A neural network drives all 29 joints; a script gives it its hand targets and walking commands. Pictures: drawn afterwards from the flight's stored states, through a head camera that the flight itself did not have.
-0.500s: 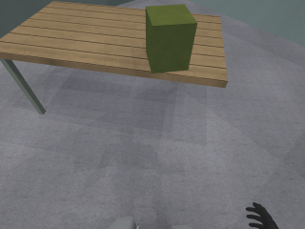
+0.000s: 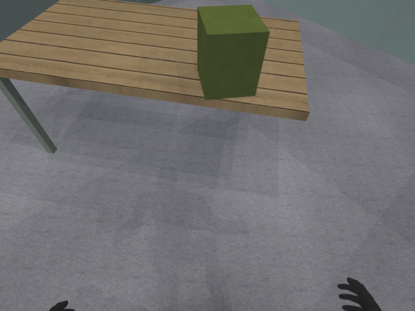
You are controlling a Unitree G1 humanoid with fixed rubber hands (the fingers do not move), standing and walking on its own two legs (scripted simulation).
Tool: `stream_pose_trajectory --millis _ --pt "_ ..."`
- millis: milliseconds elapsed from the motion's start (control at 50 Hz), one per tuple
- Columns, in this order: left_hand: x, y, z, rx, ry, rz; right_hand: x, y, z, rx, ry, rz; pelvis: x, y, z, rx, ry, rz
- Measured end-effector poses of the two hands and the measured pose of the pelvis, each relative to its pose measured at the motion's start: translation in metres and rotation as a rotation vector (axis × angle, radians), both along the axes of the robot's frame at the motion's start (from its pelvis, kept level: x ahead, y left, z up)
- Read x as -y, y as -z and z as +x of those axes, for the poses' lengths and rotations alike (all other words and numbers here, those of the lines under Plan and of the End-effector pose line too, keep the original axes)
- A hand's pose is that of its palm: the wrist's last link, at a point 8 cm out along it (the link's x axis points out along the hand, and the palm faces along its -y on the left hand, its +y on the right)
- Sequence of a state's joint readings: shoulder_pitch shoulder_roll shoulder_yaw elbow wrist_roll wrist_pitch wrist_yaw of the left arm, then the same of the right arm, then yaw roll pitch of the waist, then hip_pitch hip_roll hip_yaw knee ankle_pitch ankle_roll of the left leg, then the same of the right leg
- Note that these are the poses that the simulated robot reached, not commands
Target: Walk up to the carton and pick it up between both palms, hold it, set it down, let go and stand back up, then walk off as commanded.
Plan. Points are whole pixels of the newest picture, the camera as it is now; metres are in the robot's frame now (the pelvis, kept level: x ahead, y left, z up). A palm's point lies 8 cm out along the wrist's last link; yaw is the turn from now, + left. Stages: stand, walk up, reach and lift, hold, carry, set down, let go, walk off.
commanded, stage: walk off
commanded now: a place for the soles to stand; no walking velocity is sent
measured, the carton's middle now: (227, 53) +0.95 -0.07 -0.02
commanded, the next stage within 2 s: stand in 0.54 s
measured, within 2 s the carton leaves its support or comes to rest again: neither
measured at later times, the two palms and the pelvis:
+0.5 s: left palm out of the picture +0.09 +0.29 -0.10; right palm out of the picture +0.11 -0.32 -0.09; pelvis -0.01 -0.01 +0.00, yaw +0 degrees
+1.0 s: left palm out of the picture +0.09 +0.28 -0.09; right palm out of the picture +0.09 -0.34 -0.10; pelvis -0.01 -0.03 +0.01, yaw +0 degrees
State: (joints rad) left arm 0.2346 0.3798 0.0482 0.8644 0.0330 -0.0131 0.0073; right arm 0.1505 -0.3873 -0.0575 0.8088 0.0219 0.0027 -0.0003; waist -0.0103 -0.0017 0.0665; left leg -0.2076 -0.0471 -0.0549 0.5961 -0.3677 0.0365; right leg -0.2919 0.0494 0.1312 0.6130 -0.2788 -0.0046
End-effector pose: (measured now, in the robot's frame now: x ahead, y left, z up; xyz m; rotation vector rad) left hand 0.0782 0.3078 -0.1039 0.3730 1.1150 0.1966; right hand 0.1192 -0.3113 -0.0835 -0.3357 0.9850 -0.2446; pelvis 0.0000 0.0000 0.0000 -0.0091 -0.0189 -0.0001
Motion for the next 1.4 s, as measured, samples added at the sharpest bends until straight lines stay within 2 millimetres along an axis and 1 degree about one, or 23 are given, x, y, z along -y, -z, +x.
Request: stream_pose_trajectory --millis 100,180,400,600,740,880,1000,1180,1260,1400 --pt "0.010 -0.004 0.003 0.022 0.009 0.010 0.008 -0.001 0.014 0.047 -0.010 0.012 0.010 0.001 -0.002 0.000 0.001 0.012" --pt "0.013 -0.007 0.005 0.030 0.027 0.015 0.008 0.000 0.015 0.061 -0.012 0.022 0.012 0.001 -0.005 0.004 0.001 0.013" --pt "0.014 -0.008 0.008 0.046 0.032 0.013 0.010 0.006 -0.002 0.022 0.004 0.023 0.011 0.001 -0.007 0.007 0.001 0.013" --pt "0.015 -0.009 0.011 0.046 0.032 0.012 0.011 0.008 -0.006 -0.002 0.011 0.025 0.012 0.000 -0.006 0.001 0.002 0.014" --pt "0.022 -0.012 0.014 0.029 0.028 0.013 0.019 0.009 -0.012 -0.041 0.029 0.031 0.019 -0.005 -0.002 -0.017 0.002 0.026" --pt "0.030 -0.017 0.014 0.025 0.031 0.024 0.028 0.013 -0.018 -0.059 0.039 0.044 0.028 -0.007 -0.005 -0.016 0.003 0.038" --pt "0.032 -0.018 0.009 0.018 0.029 0.027 0.030 0.015 -0.027 -0.076 0.046 0.048 0.030 -0.008 -0.011 -0.010 0.003 0.041" --pt "0.029 -0.015 -0.004 -0.016 0.018 0.025 0.029 0.017 -0.042 -0.113 0.058 0.046 0.028 -0.009 -0.016 -0.007 0.003 0.038" --pt "0.027 -0.013 -0.006 -0.026 0.015 0.022 0.028 0.017 -0.044 -0.122 0.061 0.044 0.026 -0.010 -0.016 -0.008 0.003 0.036" --pt "0.025 -0.013 -0.005 -0.027 0.013 0.019 0.026 0.015 -0.042 -0.120 0.061 0.041 0.024 -0.010 -0.015 -0.011 0.003 0.033"
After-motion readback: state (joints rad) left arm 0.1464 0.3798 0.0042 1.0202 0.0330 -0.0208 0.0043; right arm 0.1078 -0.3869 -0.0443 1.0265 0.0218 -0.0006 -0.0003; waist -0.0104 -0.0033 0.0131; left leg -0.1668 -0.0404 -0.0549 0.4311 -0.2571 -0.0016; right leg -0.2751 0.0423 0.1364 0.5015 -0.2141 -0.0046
